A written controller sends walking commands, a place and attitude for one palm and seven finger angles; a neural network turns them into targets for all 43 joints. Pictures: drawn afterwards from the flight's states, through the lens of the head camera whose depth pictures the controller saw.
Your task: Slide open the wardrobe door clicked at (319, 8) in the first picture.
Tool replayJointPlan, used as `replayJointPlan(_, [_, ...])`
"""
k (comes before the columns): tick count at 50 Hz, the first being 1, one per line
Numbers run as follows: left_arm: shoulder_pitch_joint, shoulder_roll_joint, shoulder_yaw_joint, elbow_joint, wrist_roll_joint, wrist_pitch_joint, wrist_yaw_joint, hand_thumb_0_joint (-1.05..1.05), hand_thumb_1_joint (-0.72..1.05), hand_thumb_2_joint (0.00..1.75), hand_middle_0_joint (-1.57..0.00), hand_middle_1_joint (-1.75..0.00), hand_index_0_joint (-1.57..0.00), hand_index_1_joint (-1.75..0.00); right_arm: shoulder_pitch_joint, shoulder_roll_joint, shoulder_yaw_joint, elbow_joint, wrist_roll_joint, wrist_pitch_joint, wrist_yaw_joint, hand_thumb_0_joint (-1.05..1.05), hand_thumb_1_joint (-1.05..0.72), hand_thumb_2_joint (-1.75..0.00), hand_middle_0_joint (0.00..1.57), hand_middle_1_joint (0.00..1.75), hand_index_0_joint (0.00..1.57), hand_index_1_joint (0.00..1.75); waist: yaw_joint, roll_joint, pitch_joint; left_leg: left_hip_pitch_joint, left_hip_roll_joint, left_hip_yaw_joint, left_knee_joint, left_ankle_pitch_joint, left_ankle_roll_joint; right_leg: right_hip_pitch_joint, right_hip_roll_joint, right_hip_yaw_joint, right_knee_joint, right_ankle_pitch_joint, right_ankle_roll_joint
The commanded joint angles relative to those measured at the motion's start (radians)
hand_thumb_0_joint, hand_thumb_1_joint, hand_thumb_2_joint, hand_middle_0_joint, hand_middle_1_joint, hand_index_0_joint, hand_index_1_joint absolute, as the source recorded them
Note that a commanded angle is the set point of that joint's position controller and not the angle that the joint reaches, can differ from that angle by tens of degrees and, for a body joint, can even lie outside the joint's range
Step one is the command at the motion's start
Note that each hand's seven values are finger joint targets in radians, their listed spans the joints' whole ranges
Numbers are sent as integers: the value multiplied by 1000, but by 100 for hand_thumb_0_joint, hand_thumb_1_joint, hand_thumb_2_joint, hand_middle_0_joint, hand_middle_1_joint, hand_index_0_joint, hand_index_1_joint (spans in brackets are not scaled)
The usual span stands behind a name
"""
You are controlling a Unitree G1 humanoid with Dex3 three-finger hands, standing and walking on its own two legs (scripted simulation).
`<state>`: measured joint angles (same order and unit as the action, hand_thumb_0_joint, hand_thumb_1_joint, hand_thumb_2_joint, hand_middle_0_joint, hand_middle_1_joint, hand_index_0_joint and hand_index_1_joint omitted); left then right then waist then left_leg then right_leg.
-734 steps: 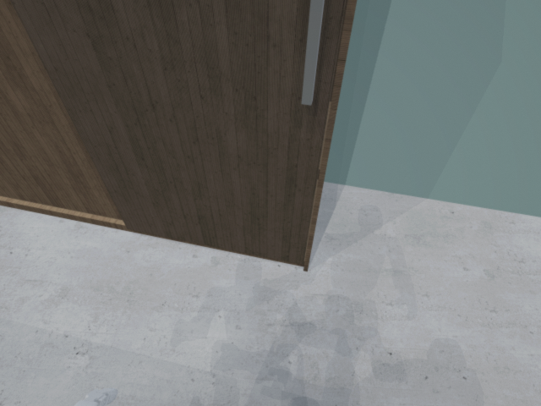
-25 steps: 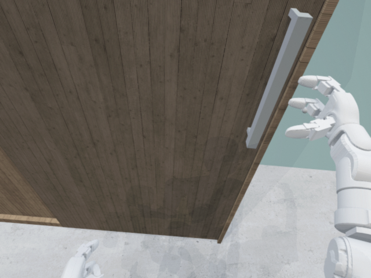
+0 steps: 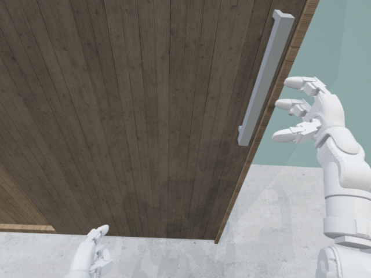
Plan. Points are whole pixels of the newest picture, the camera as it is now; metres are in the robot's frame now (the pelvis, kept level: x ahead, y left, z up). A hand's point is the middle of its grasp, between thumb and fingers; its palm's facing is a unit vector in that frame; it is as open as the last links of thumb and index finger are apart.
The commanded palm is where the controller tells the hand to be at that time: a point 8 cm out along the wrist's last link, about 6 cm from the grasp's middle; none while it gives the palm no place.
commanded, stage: move the hooked fingers beside the handle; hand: right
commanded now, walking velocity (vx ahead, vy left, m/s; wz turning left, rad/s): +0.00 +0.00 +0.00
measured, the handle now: (257, 87) +0.47 -0.13 +0.22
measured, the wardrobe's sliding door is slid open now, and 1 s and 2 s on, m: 0.00 0.00 0.00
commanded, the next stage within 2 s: none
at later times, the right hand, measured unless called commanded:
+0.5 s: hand (296, 104) +0.39 -0.18 +0.23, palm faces +0.00 +1.00 -0.02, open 14.0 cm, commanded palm +0.37 -0.23 +0.22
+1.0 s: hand (291, 116) +0.39 -0.18 +0.21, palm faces +0.00 +1.00 -0.02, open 14.0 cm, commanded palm +0.36 -0.23 +0.22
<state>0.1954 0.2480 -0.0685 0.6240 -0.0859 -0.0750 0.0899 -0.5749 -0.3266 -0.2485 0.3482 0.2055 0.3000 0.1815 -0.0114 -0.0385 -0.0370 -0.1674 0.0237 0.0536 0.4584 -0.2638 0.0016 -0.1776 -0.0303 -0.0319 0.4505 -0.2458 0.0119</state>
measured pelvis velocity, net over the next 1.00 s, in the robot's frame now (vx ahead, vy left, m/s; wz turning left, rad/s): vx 0.00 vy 0.00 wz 0.00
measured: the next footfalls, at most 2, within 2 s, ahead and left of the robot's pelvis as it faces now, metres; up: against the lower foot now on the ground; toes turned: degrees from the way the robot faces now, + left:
none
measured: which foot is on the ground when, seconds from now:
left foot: down 0.00-1.00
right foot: down 0.00-1.00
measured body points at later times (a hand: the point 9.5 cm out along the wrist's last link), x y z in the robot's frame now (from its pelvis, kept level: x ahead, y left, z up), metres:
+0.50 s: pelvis +0.00 +0.00 +0.00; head -0.02 +0.02 +0.45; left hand +0.14 +0.25 -0.09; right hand +0.39 -0.24 +0.24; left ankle -0.01 +0.12 -0.74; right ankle +0.00 -0.13 -0.74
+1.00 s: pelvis +0.00 +0.00 +0.00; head -0.02 +0.02 +0.45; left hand +0.17 +0.23 -0.09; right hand +0.38 -0.24 +0.21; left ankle -0.01 +0.12 -0.74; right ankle +0.00 -0.13 -0.74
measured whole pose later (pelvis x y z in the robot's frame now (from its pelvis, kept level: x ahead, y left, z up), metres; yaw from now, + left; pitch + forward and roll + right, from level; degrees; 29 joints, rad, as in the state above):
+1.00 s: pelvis +0.00 +0.00 +0.00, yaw +0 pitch -1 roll +0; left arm 0.21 0.26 -0.06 0.62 -0.09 -0.05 0.09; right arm -0.59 -0.35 -0.24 0.40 0.21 0.36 0.20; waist -0.01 -0.05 -0.05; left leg -0.16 0.02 0.05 0.43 -0.25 0.00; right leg -0.18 -0.03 -0.03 0.43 -0.23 0.01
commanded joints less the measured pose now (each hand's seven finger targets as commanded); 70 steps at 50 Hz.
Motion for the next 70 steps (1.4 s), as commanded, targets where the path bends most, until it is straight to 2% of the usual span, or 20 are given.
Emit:
replayJointPlan(1, [-105, 119, 43, -134, 6, -56, 17, 0, 90, 90, -20, -30, -20, -30, -539, -283, -97, -219, 10, -100, -4, 0, 50, -30, 30, 120, 30, 120, 8, 4, -260, 29, -18, -16, -66, 284, 23, 142, 27, 19, -38, 230, -52])
replayJointPlan(4, [-98, 116, 39, -126, 2, -50, 17, 0, 90, 90, -20, -30, -20, -30, -505, -212, -41, -120, 6, -57, 5, 0, 50, -30, 30, 120, 30, 120, 16, -24, -214, 3, -17, -10, -68, 270, 24, 116, 31, 20, -45, 211, -46])
replayJointPlan(6, [-81, 130, 48, -115, -1, -41, 17, 0, 90, 90, -20, -30, -20, -30, -447, -198, -33, -19, 14, -27, 18, 0, 50, -30, 30, 120, 30, 120, 19, 72, -176, -14, -21, -4, -81, 248, 19, 85, 25, 21, -49, 183, -49])
replayJointPlan(8, [-80, 134, 49, -126, -1, -39, 16, 0, 90, 90, -20, -30, -20, -30, -447, -220, -56, -21, 21, -19, 24, 0, 50, -30, 30, 120, 30, 120, 12, 88, -193, 0, -16, -8, -76, 253, 17, 70, 30, 20, -48, 180, -52])
replayJointPlan(15, [-95, 120, 49, -158, 5, -59, 14, 0, 90, 90, -20, -30, -20, -30, -568, -321, -124, -243, 18, -143, 12, 0, 50, -30, 30, 120, 30, 120, 4, 11, -306, 59, -17, -26, -69, 283, 21, 136, 30, 18, -45, 225, -56])
replayJointPlan(18, [-91, 118, 45, -145, 6, -70, 18, 0, 90, 90, -20, -30, -20, -30, -602, -292, -94, -261, 16, -162, 10, 0, 50, -30, 30, 120, 30, 120, 16, -35, -296, 51, -20, -22, -74, 287, 24, 159, 29, 20, -51, 237, -54])
replayJointPlan(22, [-76, 131, 49, -119, 1, -69, 20, 0, 90, 90, -20, -30, -20, -30, -492, -247, -74, -108, 23, -95, 25, 0, 50, -30, 30, 120, 30, 120, 14, 10, -208, 16, -24, -9, -89, 258, 23, 114, 27, 19, -66, 200, -51])
replayJointPlan(28, [-73, 137, 55, -136, -3, -47, 9, 0, 90, 90, -20, -30, -20, -30, -415, -221, -58, -61, 25, -24, 38, 0, 50, -30, 30, 120, 30, 120, 6, 75, -187, 2, -23, -5, -87, 249, 16, 72, 29, 14, -63, 184, -51])
replayJointPlan(35, [-95, 112, 47, -156, 14, -73, 11, 0, 90, 90, -20, -30, -20, -30, -592, -274, -100, -341, 23, -153, -2, 0, 50, -30, 30, 120, 30, 120, 5, -19, -349, 71, -26, -18, -64, 338, 24, 190, 33, 21, -46, 292, -52])
replayJointPlan(37, [-96, 117, 46, -141, 13, -66, 13, 0, 90, 90, -20, -30, -20, -30, -537, -303, -126, -291, 16, -142, -6, 0, 50, -30, 30, 120, 30, 120, -1, -23, -314, 75, -25, -16, -69, 341, 25, 168, 30, 17, -52, 290, -50])
replayJointPlan(44, [-84, 132, 48, -132, -2, -25, 8, 0, 90, 90, -20, -30, -20, -30, -376, -167, -16, -45, 15, 29, 34, 0, 50, -30, 30, 120, 30, 120, 9, 51, -137, -13, -26, 1, -90, 280, 17, 71, 31, 12, -65, 206, -47])
replayJointPlan(46, [-84, 137, 56, -139, 1, -23, 8, 0, 90, 90, -20, -30, -20, -30, -397, -192, -34, -82, 20, 18, 36, 0, 50, -30, 30, 120, 30, 120, 9, 95, -174, -3, -30, 0, -92, 284, 16, 91, 31, 14, -57, 215, -51])
replayJointPlan(50, [-117, 109, 51, -181, 10, -46, 7, 0, 90, 90, -20, -30, -20, -30, -566, -238, -69, -385, 27, -97, 16, 0, 50, -30, 30, 120, 30, 120, 0, -10, -367, 75, -27, -15, -59, 381, 27, 206, 39, 21, -34, 330, -53])
replayJointPlan(52, [-117, 106, 46, -170, 17, -54, 7, 0, 90, 90, -20, -30, -20, -30, -590, -257, -84, -428, 30, -140, 1, 0, 50, -30, 30, 120, 30, 120, 4, -15, -386, 88, -28, -16, -57, 402, 25, 224, 35, 25, -32, 356, -52])
replayJointPlan(55, [-110, 110, 43, -136, 16, -51, 13, 0, 90, 90, -20, -30, -20, -30, -531, -247, -94, -300, 28, -116, -8, 0, 50, -30, 30, 120, 30, 120, 4, 21, -300, 67, -31, -9, -72, 354, 22, 173, 34, 17, -49, 294, -50])
replayJointPlan(56, [-106, 119, 47, -129, 14, -43, 14, 0, 90, 90, -20, -30, -20, -30, -472, -279, -116, -243, 19, -91, -9, 0, 50, -30, 30, 120, 30, 120, -8, 39, -273, 63, -32, -8, -82, 327, 21, 150, 31, 13, -56, 273, -50])
replayJointPlan(59, [-100, 123, 40, -113, 5, -21, 15, 0, 90, 90, -20, -30, -20, -30, -413, -204, -46, -67, 3, 8, 0, 0, 50, -30, 30, 120, 30, 120, 4, 12, -134, 1, -25, -5, -99, 262, 20, 71, 34, 10, -75, 200, -45])
replayJointPlan(61, [-85, 139, 48, -112, 3, -6, 14, 0, 90, 90, -20, -30, -20, -30, -354, -225, -60, 20, -3, 51, 11, 0, 50, -30, 30, 120, 30, 120, -1, 52, -118, -10, -27, -3, -109, 249, 17, 53, 32, 7, -73, 187, -45])
replayJointPlan(67, [-112, 116, 53, -181, 10, -36, 11, 0, 90, 90, -20, -30, -20, -30, -563, -237, -56, -337, 32, -99, 28, 0, 50, -30, 30, 120, 30, 120, 5, 18, -356, 79, -26, -18, -68, 365, 23, 182, 37, 19, -41, 303, -56])
replayJointPlan(70, [-108, 108, 48, -161, 16, -55, 14, 0, 90, 90, -20, -30, -20, -30, -606, -257, -85, -382, 37, -158, 11, 0, 50, -30, 30, 120, 30, 120, 8, -7, -379, 82, -33, -15, -68, 376, 24, 222, 36, 23, -40, 328, -52])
